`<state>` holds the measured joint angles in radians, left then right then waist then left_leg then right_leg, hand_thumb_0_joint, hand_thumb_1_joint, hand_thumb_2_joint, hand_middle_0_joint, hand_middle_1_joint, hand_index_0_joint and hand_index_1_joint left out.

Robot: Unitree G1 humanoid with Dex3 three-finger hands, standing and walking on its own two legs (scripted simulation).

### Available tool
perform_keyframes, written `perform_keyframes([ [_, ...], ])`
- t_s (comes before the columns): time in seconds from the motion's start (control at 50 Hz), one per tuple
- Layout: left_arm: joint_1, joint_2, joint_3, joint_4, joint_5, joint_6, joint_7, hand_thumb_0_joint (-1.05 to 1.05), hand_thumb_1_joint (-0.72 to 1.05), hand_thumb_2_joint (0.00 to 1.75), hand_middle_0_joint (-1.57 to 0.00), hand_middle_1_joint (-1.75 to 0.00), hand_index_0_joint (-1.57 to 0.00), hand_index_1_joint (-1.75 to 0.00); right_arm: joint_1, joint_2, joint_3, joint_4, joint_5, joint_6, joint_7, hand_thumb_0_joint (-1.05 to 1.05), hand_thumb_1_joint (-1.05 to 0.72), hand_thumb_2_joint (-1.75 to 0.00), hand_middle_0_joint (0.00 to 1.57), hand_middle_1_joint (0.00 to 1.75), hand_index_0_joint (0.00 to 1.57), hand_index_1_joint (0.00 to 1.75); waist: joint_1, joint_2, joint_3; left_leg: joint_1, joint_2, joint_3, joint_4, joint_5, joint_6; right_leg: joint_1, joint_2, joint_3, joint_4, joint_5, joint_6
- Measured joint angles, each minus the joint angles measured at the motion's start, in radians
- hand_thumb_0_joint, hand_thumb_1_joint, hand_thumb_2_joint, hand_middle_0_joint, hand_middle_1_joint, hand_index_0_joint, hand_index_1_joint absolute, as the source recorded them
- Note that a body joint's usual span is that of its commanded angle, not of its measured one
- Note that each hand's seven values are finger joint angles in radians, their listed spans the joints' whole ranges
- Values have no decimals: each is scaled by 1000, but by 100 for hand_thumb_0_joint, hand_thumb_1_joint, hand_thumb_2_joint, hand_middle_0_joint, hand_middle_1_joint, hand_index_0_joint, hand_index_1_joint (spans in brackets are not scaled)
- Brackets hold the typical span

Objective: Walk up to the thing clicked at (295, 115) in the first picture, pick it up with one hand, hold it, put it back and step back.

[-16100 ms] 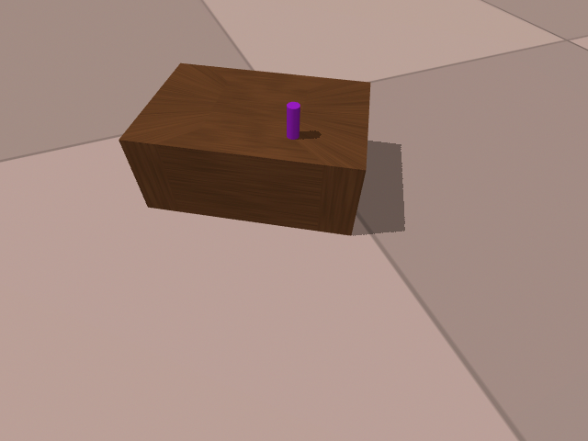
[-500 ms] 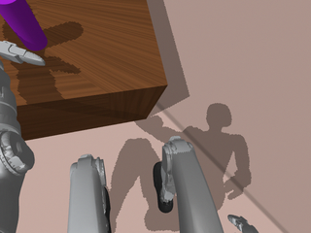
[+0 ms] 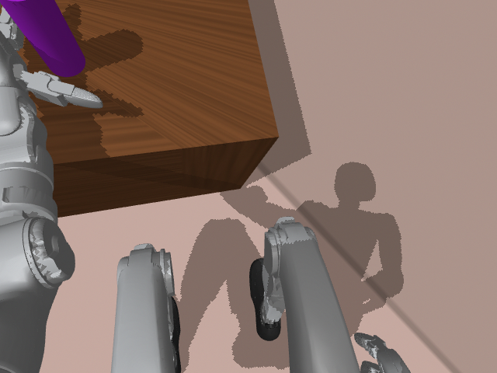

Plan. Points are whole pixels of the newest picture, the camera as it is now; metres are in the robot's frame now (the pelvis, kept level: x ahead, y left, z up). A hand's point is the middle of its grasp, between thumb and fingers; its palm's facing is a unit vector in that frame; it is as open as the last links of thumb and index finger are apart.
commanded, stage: close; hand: left
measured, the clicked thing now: (45, 28) +0.59 +0.20 +0.01
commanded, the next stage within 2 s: settle in 0.82 s
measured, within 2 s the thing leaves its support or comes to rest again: leaves its support in 1.24 s
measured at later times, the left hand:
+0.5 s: hand (61, 54) +0.56 +0.19 +0.00, palm faces +0.19 -0.98 -0.03, open 9.2 cm
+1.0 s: hand (58, 53) +0.57 +0.19 -0.01, palm faces +0.19 -0.98 -0.02, open 7.1 cm
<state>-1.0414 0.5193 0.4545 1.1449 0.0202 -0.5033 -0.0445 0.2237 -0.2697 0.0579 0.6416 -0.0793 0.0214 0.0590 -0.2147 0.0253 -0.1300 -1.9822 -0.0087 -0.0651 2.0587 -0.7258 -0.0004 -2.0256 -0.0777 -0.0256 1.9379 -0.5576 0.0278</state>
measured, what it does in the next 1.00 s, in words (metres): stands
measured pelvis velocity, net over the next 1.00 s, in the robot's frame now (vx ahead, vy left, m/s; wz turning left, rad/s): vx -0.01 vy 0.00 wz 0.00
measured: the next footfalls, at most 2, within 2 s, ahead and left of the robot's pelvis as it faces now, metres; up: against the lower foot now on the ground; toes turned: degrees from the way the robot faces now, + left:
none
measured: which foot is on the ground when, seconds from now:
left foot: down 0.00-1.00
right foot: down 0.00-1.00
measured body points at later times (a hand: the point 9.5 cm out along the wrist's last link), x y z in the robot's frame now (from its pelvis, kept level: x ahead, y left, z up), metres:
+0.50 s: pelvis +0.00 +0.00 -0.01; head +0.23 +0.03 +0.38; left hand +0.55 +0.24 +0.00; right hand +0.03 -0.28 -0.12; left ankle +0.06 +0.12 -0.41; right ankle +0.12 -0.14 -0.41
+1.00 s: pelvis -0.01 +0.00 -0.03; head +0.22 +0.04 +0.36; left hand +0.55 +0.24 +0.00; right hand +0.03 -0.28 -0.14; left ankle +0.06 +0.12 -0.41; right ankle +0.12 -0.14 -0.41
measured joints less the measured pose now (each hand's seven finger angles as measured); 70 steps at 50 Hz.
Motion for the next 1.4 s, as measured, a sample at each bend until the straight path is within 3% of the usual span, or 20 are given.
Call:
perform_keyframes([
  [0.2, -15, -6, -3, 24, 1, -2, 13, -2, -44, 24, -43, -37, -44, -36, 6, -8, -1, 0, 0, 4, 0, 0, -93, -90, 20, 30, 20, 30, -5, 1, -2, -6, -3, -2, 2, 3, -4, -6, -2, -1, 5, 0, -3],
  [0.58, -15, -1, 0, 41, 14, -27, 33, -1, 12, 64, -87, -79, -89, -77, 5, -15, -4, 10, -7, 8, 5, 0, -91, -89, 20, 30, 20, 30, -12, 1, 8, -29, -4, -4, 26, 6, -7, -31, -2, 0, 30, 4, -6],
  [1.0, -73, 27, 6, 83, 24, -41, 21, -2, 0, 100, -88, -106, -90, -105, -2, -16, 5, 5, -10, 16, 12, 0, -90, -89, 20, 30, 20, 30, -21, -3, 13, -76, -7, -5, 78, 8, 0, -72, -2, 2, 71, 11, 2],
  [1.16, -42, 18, 7, 18, 29, 11, 25, -2, 0, 105, -87, -109, -89, -109, 7, -11, 0, -7, 1, 29, 10, 0, -90, -89, 20, 30, 20, 30, -17, 4, 15, -72, -8, -3, 70, 12, 3, -66, -3, 4, 61, 15, 4],
  [1.4, 13, -20, -38, -86, -15, 82, 31, -2, 0, 105, -87, -109, -89, -109, 21, 1, -12, 1, 30, 25, -17, 0, -90, -90, 20, 30, 20, 30, 13, 5, -10, 41, -4, 0, -46, 15, 3, 47, -3, -3, -46, 9, 2],
])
